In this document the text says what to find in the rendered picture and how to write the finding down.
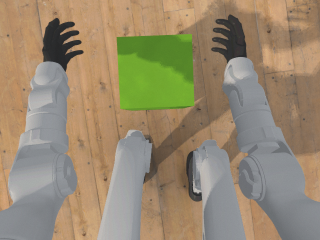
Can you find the left robot thigh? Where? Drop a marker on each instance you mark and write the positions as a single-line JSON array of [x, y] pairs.
[[121, 219]]

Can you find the robot left hand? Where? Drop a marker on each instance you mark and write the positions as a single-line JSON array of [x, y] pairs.
[[53, 48]]

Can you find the robot right upper arm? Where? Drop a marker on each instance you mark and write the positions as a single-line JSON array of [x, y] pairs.
[[276, 182]]

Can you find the left robot forearm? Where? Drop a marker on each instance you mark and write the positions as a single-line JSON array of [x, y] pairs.
[[46, 117]]

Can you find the robot right shin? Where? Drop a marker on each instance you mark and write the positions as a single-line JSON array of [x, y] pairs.
[[196, 185]]

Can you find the robot right hand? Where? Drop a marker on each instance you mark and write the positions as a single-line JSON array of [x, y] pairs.
[[236, 45]]

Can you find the right robot forearm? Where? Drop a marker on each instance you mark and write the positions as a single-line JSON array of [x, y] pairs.
[[256, 129]]

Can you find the carton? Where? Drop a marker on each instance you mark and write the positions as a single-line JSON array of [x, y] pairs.
[[155, 72]]

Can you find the robot left upper arm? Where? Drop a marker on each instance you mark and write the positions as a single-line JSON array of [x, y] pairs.
[[38, 186]]

